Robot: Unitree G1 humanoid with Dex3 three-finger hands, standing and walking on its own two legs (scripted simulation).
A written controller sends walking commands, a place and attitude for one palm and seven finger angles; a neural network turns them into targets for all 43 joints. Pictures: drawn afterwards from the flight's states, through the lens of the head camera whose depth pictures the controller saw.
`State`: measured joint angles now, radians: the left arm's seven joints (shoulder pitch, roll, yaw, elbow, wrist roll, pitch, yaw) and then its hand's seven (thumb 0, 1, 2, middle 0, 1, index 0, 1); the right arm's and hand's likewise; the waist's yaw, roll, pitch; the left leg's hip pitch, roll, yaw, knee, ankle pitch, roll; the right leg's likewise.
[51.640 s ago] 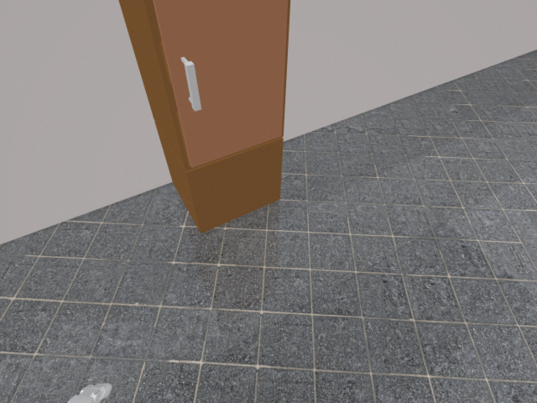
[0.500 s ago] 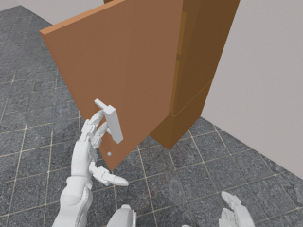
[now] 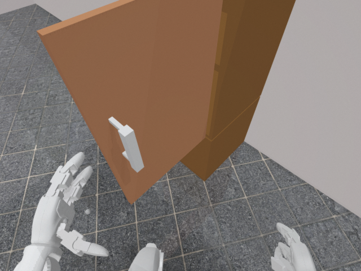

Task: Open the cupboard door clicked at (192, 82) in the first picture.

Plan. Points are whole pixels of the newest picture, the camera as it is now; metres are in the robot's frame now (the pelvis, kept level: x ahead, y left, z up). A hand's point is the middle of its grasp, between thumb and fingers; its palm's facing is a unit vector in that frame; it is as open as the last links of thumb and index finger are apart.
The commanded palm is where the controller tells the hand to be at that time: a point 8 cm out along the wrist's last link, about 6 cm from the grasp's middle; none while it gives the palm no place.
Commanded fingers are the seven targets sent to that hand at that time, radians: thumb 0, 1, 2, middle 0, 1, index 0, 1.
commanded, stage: draw the hand back to the body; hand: left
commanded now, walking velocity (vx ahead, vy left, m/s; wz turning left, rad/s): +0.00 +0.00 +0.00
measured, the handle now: (126, 145) +0.37 +0.15 +0.07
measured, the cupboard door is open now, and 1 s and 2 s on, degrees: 91 91 91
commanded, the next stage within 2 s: step back with the hand held close in 1.62 s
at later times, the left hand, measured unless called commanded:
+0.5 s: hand (56, 207) +0.20 +0.22 +0.13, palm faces +0.05 -1.00 -0.05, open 16.3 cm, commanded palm +0.18 +0.28 +0.14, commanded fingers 0.00 -0.36 0.36 -0.16 -0.30 -0.16 -0.30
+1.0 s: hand (7, 168) +0.23 +0.27 +0.20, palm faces +0.36 -0.85 -0.38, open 12.0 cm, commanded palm +0.19 +0.31 +0.22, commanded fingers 0.00 0.51 0.74 -0.19 -0.30 -0.19 -0.30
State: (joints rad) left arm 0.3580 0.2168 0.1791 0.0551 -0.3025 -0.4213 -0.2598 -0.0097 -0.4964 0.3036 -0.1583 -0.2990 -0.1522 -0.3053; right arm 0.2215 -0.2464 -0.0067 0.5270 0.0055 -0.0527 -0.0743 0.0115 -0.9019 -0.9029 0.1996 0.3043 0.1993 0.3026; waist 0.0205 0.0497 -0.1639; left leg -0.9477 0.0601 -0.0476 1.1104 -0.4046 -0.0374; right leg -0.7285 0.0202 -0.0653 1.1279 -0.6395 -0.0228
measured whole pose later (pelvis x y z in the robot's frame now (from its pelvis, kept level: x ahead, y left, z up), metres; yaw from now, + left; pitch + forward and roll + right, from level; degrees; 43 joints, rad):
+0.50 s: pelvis -0.01 +0.02 +0.03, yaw +0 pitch +8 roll -3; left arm 0.43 0.26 0.18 -0.18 -0.31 -0.24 -0.20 -0.01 -0.49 0.31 -0.15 -0.30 -0.15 -0.30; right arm 0.27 -0.23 0.04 0.50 0.03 -0.11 -0.09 0.01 -0.90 -0.90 0.20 0.30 0.20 0.30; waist 0.01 0.06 -0.15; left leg -0.78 0.05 -0.04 0.98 -0.35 -0.01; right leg -0.55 0.01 -0.06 0.96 -0.55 0.01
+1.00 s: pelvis +0.03 +0.03 +0.07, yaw -1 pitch +1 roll -1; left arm 0.48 0.33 0.23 -0.34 -0.05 -0.05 0.14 0.00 0.19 0.60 -0.18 -0.30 -0.18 -0.30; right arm 0.23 -0.22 0.05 0.56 0.01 -0.08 -0.12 0.01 -0.90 -0.90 0.20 0.30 0.20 0.30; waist 0.04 0.05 -0.06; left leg -0.38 0.02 0.03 0.61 -0.25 0.01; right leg -0.17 -0.02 -0.01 0.56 -0.41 0.02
